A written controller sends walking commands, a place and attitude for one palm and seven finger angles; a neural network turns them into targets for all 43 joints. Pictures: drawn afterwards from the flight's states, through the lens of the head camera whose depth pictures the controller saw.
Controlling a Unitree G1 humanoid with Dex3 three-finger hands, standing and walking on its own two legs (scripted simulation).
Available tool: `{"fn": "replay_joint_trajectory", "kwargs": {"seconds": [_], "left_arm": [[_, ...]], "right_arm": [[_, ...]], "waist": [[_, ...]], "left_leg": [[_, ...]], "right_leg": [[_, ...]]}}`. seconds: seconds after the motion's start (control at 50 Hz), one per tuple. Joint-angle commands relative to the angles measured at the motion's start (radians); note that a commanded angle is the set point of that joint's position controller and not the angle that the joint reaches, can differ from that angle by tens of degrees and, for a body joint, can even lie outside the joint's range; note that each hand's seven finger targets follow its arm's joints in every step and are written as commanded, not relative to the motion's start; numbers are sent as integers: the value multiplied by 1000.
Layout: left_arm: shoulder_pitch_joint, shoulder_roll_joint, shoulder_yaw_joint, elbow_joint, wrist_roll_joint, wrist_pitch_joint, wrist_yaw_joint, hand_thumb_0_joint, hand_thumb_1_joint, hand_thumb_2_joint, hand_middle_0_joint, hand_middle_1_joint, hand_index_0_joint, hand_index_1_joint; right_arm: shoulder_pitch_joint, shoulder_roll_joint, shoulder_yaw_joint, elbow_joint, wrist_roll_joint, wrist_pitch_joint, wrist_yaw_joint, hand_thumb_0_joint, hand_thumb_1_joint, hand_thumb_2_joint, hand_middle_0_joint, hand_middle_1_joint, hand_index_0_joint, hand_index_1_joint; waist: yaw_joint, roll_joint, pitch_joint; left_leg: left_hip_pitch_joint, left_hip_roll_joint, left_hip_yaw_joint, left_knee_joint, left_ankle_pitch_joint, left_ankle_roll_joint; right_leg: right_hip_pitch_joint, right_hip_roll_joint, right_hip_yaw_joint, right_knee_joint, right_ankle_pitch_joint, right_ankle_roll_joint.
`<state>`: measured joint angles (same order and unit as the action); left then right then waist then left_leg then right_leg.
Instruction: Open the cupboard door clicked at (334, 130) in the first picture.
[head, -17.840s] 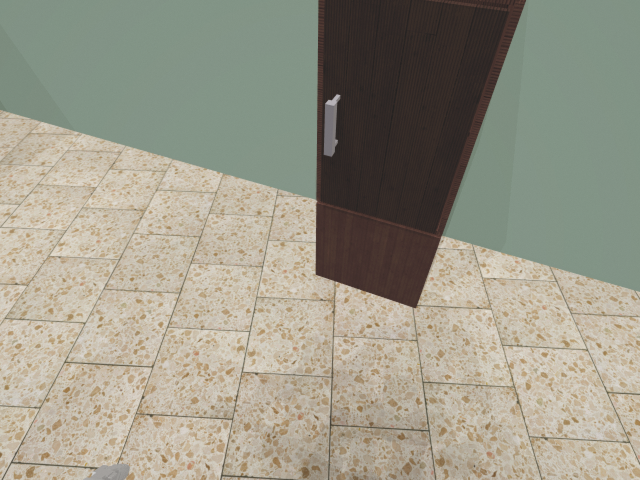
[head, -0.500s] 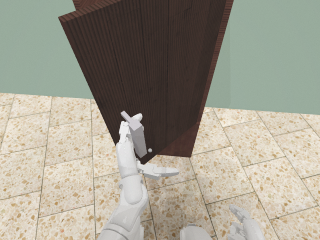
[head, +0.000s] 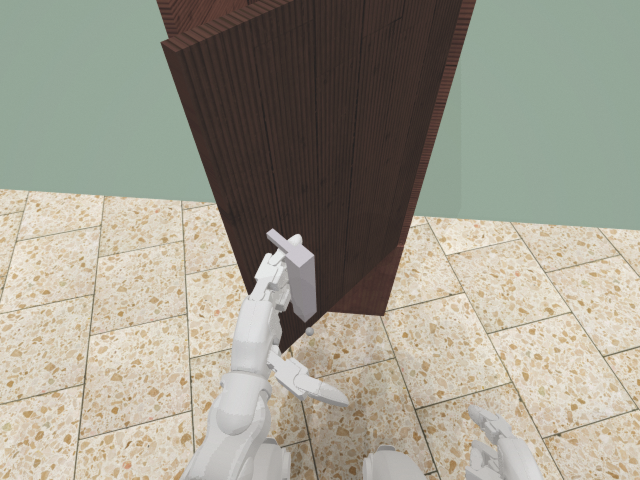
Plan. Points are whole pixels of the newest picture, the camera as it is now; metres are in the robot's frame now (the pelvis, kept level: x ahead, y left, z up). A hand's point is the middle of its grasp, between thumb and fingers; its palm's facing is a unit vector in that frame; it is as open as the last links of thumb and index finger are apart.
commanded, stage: slide the hand sideways off the handle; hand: left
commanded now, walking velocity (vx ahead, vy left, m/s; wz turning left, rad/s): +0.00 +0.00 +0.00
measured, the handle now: (291, 276) +0.36 +0.05 +0.04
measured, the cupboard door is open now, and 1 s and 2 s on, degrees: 50 50 50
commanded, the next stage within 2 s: draw the hand back to the body in 0.80 s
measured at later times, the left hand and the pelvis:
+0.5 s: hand (268, 365) +0.25 +0.07 +0.04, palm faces -0.13 -0.99 +0.00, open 16.1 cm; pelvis +0.01 +0.00 -0.01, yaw +0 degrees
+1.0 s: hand (231, 387) +0.22 +0.11 +0.04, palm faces -0.12 -0.99 -0.03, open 16.3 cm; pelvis +0.01 -0.01 -0.02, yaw +1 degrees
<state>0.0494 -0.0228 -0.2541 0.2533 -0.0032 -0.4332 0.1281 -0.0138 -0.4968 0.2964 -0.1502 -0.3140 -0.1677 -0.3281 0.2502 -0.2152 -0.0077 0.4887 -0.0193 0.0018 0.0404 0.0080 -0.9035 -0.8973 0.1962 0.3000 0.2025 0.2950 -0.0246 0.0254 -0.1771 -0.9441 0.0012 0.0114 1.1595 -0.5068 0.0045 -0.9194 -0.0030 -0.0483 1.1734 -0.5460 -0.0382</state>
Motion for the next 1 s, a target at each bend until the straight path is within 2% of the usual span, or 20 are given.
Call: {"fn": "replay_joint_trajectory", "kwargs": {"seconds": [0.0, 0.04, 0.12, 0.14, 0.18, 0.2, 0.24, 0.32, 0.36, 0.44, 0.62, 0.72, 0.74, 0.76, 0.8, 0.88, 0.9, 0.94, 0.96, 0.98], "left_arm": [[-79, 40, 20, -255, 51, -100, 7, 0, -500, 300, -150, -300, -150, -300], [-39, 68, 36, -286, 50, -89, -5, 0, -500, 300, -150, -300, -150, -300], [-39, 47, 8, -388, 5, -68, -37, 0, -500, 300, -150, -300, -150, -300], [-43, 42, 4, -425, -11, -67, -43, 0, -500, 300, -150, -300, -150, -300], [-1, 58, 21, -433, -35, -63, -61, 0, -500, 300, -150, -300, -150, -300], [1, 66, 29, -433, -39, -62, -66, 0, -500, 300, -150, -300, -150, -300], [20, 73, 36, -414, -39, -58, -77, 0, -500, 300, -150, -300, -150, -300], [121, 102, 77, -416, -44, -51, -100, 0, -500, 300, -150, -300, -150, -300], [160, 116, 86, -443, -46, -45, -108, 0, -500, 300, -150, -300, -150, -300], [233, 155, 130, -483, -53, -34, -120, 0, -500, 300, -150, -300, -150, -300], [370, 168, 156, -558, -99, -65, -171, 0, -500, 300, -150, -300, -150, -300], [384, 203, 169, -578, -112, -90, -230, 0, -500, 300, -150, -300, -150, -300], [387, 222, 187, -586, -117, -90, -240, 0, -500, 300, -150, -300, -150, -300], [373, 203, 162, -608, -123, -92, -252, 0, -500, 300, -150, -300, -150, -300], [377, 207, 175, -605, -139, -82, -264, 0, -500, 300, -150, -300, -150, -300], [376, 215, 188, -604, -146, -54, -263, 0, -500, 300, -150, -300, -150, -300], [358, 258, 229, -652, -152, -49, -256, 0, -500, 300, -150, -300, -150, -300], [375, 315, 281, -724, -152, -30, -241, 0, -500, 300, -150, -300, -150, -300], [401, 312, 279, -758, -153, -18, -238, 0, -500, 300, -150, -300, -150, -300], [419, 310, 279, -768, -157, -2, -235, 0, -500, 300, -150, -300, -150, -300]], "right_arm": [[-76, -98, -38, -171, -4, -31, 10, 0, -900, -900, 200, 300, 200, 300], [-73, -102, -39, -189, 0, -21, 6, 0, -900, -900, 200, 300, 200, 300], [-78, -98, -32, -207, 10, -19, -9, 0, -900, -900, 200, 300, 200, 300], [-74, -98, -32, -208, 13, -23, -14, 0, -900, -900, 200, 300, 200, 300], [-75, -99, -29, -206, 15, -28, -25, 0, -900, -900, 200, 300, 200, 300], [-72, -100, -28, -204, 15, -31, -30, 0, -900, -900, 200, 300, 200, 300], [-71, -102, -26, -198, 16, -39, -37, 0, -900, -900, 200, 300, 200, 300], [-68, -99, -28, -207, 14, -42, -38, 0, -900, -900, 200, 300, 200, 300], [-73, -97, -26, -219, 15, -43, -35, 0, -900, -900, 200, 300, 200, 300], [-65, -96, -28, -228, 16, -40, -38, 0, -900, -900, 200, 300, 200, 300], [-59, -93, -32, -237, 18, -62, -48, 0, -900, -900, 200, 300, 200, 300], [-53, -101, -37, -233, 20, -80, -60, 0, -900, -900, 200, 300, 200, 300], [-55, -104, -39, -232, 20, -81, -64, 0, -900, -900, 200, 300, 200, 300], [-57, -103, -37, -235, 21, -87, -64, 0, -900, -900, 200, 300, 200, 300], [-54, -104, -37, -234, 23, -91, -68, 0, -900, -900, 200, 300, 200, 300], [-54, -106, -37, -237, 25, -96, -75, 0, -900, -900, 200, 300, 200, 300], [-50, -108, -38, -244, 26, -93, -77, 0, -900, -900, 200, 300, 200, 300], [-50, -109, -39, -257, 29, -88, -85, 0, -900, -900, 200, 300, 200, 300], [-50, -103, -36, -267, 33, -86, -86, 0, -900, -900, 200, 300, 200, 300], [-45, -100, -35, -269, 38, -83, -86, 0, -900, -900, 200, 300, 200, 300]], "waist": [[13, -70, -215], [23, -61, -237], [7, -30, -244], [-3, -42, -269], [-8, -59, -244], [-12, -86, -229], [-16, -94, -218], [8, -83, -228], [20, -40, -233], [28, -41, -247], [6, -67, -216], [-8, -68, -209], [0, -49, -217], [-5, -26, -230], [-8, -44, -225], [-3, -30, -218], [8, -38, -244], [31, -9, -295], [41, 27, -312], [35, 25, -298]], "left_leg": [[140, -24, -29, -109, 150, 17], [150, -24, -28, -114, 150, 17], [184, -23, -33, -121, 143, 18], [201, -20, -41, -118, 157, 20], [189, -19, -44, -116, 146, 19], [174, -20, -47, -114, 139, 20], [160, -17, -55, -105, 139, 21], [148, -21, -46, -98, 171, 16], [151, -23, -43, -98, 185, 15], [145, -23, -40, -92, 211, 15], [103, -24, -35, -58, 200, 13], [73, -23, -38, -28, 178, 16], [73, -21, -41, -27, 190, 18], [82, -24, -38, -20, 194, 19], [64, -23, -40, -13, 174, 17], [63, -21, -42, -13, 167, 17], [72, -20, -41, -23, 165, 18], [123, -21, -38, -54, 201, 22], [159, -23, -34, -73, 224, 22], [186, -22, -35, -93, 237, 21]], "right_leg": [[119, -3, 40, -164, 219, -5], [132, 0, 41, -165, 214, -8], [136, 5, 36, -178, 209, -3], [136, 9, 28, -171, 220, -2], [136, 10, 26, -182, 214, 3], [138, 10, 26, -184, 208, 5], [120, 13, 23, -174, 200, 4], [142, 11, 25, -160, 248, 4], [145, 9, 26, -152, 259, 1], [174, 11, 34, -149, 297, 0], [170, 7, 49, -151, 339, 17], [143, 4, 67, -146, 312, 22], [143, 8, 62, -137, 308, 16], [133, 5, 64, -132, 315, 19], [134, 4, 71, -140, 291, 23], [116, 7, 65, -141, 256, 20], [143, 6, 69, -152, 240, 20], [195, 13, 64, -160, 266, 14], [215, 12, 60, -165, 294, 13], [225, 15, 48, -174, 316, 15]]}}
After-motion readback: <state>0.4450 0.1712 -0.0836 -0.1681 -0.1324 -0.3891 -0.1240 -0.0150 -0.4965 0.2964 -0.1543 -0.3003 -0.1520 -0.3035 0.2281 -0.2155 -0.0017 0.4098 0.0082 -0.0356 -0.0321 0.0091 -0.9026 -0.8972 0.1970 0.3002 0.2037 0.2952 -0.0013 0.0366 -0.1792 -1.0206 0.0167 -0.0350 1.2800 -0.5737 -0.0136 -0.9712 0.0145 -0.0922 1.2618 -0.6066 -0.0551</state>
